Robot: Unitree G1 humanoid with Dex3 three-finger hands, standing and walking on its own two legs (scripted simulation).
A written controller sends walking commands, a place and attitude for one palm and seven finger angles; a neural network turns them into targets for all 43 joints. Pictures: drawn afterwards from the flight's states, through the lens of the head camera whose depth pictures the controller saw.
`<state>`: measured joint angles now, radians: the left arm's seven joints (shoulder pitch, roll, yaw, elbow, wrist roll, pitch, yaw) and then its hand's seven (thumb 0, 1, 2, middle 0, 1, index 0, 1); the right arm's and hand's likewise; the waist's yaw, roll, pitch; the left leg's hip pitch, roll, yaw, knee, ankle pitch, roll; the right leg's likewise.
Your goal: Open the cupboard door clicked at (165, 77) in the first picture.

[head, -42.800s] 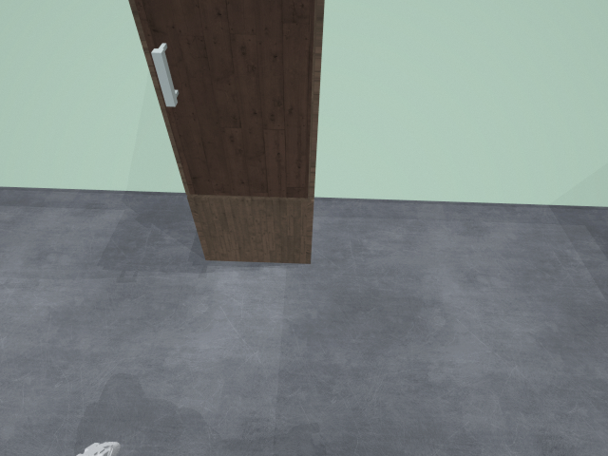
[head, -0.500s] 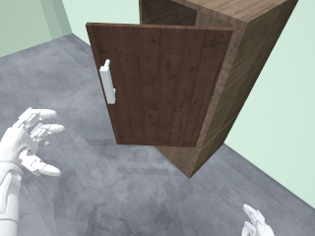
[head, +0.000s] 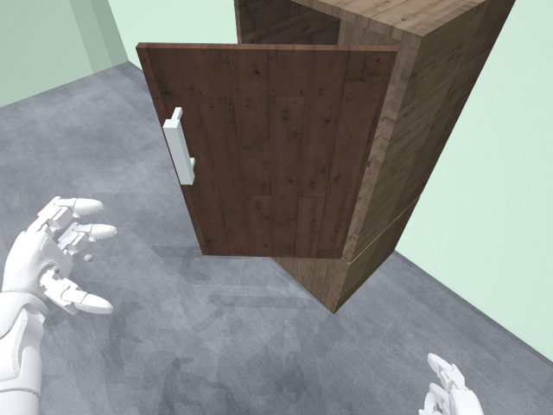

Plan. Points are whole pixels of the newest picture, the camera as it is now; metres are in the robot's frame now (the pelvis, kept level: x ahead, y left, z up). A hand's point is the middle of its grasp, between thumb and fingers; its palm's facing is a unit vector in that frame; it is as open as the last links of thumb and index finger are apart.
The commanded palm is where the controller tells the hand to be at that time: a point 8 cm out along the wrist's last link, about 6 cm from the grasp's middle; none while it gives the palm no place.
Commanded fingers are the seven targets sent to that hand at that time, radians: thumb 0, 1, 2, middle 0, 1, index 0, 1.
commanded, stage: move the hooked fingers beside the handle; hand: left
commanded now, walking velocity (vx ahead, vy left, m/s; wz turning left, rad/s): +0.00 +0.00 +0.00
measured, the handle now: (182, 146) +0.54 +0.21 +0.07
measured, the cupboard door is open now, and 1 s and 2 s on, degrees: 44 44 44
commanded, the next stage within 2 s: none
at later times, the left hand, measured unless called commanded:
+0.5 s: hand (110, 216) +0.36 +0.28 +0.09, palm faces +0.04 -1.00 -0.01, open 14.0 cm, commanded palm +0.34 +0.32 +0.09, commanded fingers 0.00 -0.50 0.30 -0.30 -1.20 -0.30 -1.20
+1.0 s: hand (129, 186) +0.43 +0.27 +0.09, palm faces +0.05 -1.00 +0.00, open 14.0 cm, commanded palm +0.41 +0.32 +0.08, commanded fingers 0.00 -0.50 0.30 -0.30 -1.20 -0.30 -1.20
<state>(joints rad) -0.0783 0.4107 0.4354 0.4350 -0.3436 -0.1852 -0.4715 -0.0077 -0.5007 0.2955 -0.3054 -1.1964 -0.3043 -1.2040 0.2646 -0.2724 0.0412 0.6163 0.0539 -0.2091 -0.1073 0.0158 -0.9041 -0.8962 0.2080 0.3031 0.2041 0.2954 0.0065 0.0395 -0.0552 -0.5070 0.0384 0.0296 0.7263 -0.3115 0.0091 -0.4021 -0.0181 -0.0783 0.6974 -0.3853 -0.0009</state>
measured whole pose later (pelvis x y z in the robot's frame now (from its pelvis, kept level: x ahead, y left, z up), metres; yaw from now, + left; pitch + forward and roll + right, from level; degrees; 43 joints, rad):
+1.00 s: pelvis +0.00 +0.01 -0.01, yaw -2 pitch +12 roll -2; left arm -0.61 0.54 0.46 0.99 -0.20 -0.30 -0.42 -0.01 -0.50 0.30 -0.31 -1.20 -0.30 -1.20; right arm 0.34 -0.28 0.04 0.64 0.03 -0.04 -0.07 0.01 -0.90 -0.90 0.21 0.30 0.20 0.30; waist -0.08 0.01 -0.07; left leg -0.67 0.05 0.05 0.81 -0.35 0.03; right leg -0.56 -0.01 -0.05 0.76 -0.40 0.01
